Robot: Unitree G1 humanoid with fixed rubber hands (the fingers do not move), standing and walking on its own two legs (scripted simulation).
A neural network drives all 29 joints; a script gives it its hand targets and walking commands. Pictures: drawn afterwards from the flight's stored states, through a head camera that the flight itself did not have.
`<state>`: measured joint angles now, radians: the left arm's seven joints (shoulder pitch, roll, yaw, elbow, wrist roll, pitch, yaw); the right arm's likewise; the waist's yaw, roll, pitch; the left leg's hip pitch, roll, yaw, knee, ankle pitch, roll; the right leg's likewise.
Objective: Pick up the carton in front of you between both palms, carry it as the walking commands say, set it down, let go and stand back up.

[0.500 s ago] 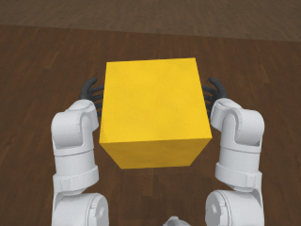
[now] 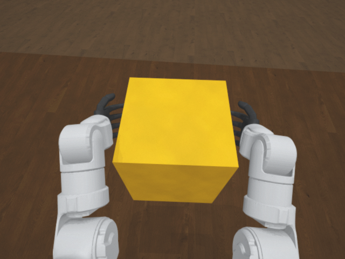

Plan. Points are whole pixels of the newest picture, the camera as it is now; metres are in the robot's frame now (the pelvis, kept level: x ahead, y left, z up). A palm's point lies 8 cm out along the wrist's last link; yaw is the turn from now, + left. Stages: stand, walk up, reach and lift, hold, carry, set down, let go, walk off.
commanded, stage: carry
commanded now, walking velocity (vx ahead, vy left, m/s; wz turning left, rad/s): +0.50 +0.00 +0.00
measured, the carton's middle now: (174, 146) +0.37 -0.03 +0.07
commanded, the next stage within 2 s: none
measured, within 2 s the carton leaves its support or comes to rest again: neither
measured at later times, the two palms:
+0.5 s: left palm (103, 42) +0.65 +0.15 +0.21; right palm (206, 34) +0.69 -0.14 +0.21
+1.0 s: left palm out of the picture +1.00 +0.10 +0.27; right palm out of the picture +0.99 -0.20 +0.28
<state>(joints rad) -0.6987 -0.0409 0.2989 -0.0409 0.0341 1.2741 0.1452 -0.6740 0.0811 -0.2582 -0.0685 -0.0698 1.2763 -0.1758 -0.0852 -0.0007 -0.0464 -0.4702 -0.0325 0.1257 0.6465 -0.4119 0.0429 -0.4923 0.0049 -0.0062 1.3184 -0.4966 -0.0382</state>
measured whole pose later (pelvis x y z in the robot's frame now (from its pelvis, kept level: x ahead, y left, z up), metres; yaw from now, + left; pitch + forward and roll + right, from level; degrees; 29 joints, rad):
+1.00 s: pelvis +0.64 -0.02 +0.10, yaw -1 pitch +5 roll -2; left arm -0.70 -0.08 0.30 -0.11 0.13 1.29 0.14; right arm -0.77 0.05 -0.27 -0.01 -0.01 1.26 -0.20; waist -0.07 0.03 -0.07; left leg -0.13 0.04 0.10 0.44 -0.54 -0.01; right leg -0.69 -0.02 -0.14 0.79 -0.39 -0.07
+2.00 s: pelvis +1.27 -0.06 +0.21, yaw +1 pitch +4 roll +0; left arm -0.77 -0.08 0.28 0.02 0.05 1.27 0.27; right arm -0.75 0.13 -0.34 -0.06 -0.16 1.27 -0.20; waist 0.14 0.01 0.00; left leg -0.73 0.02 0.04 1.24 -0.46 0.04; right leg -0.34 0.01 -0.13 0.55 -0.45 -0.08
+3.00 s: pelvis +1.92 -0.01 +0.27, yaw +0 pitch +5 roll +0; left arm -0.84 -0.08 0.31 0.08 0.11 1.26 0.25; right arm -0.82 0.12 -0.31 0.05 -0.16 1.32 -0.27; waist -0.02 -0.01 -0.08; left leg -0.50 -0.02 0.13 0.59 -0.17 0.10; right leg -0.35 -0.01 -0.04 1.07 -0.49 -0.01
